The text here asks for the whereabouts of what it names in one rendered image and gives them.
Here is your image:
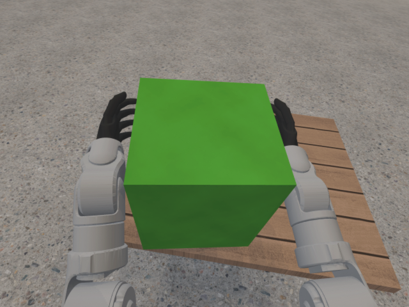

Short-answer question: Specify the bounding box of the table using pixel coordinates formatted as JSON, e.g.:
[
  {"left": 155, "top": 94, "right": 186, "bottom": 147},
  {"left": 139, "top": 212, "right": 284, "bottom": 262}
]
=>
[{"left": 124, "top": 113, "right": 401, "bottom": 293}]

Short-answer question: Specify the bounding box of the left robot upper arm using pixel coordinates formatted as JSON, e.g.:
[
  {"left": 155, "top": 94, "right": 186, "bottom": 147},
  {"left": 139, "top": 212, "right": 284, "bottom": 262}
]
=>
[{"left": 63, "top": 281, "right": 136, "bottom": 307}]

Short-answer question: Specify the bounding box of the right robot forearm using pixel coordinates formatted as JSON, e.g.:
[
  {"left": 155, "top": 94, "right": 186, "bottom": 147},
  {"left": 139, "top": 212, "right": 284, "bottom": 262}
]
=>
[{"left": 284, "top": 145, "right": 378, "bottom": 307}]

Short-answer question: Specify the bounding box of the carton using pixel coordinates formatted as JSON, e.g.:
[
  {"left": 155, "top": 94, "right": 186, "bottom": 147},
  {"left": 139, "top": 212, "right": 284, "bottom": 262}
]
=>
[{"left": 123, "top": 78, "right": 297, "bottom": 249}]

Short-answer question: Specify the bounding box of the left robot hand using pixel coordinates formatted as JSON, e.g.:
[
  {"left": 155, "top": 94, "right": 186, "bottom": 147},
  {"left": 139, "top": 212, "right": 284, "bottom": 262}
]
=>
[{"left": 96, "top": 91, "right": 137, "bottom": 142}]

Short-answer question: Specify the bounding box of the right robot upper arm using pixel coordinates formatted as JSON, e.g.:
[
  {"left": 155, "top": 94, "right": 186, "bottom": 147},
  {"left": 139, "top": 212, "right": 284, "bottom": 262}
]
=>
[{"left": 299, "top": 276, "right": 376, "bottom": 307}]

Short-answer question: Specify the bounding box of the left robot forearm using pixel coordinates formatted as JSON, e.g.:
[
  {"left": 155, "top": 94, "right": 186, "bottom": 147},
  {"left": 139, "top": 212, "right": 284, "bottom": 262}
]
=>
[{"left": 61, "top": 138, "right": 128, "bottom": 307}]

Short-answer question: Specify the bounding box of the right robot hand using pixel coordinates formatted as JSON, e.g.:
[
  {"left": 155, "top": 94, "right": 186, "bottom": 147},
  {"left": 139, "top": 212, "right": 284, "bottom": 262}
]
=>
[{"left": 271, "top": 98, "right": 298, "bottom": 146}]

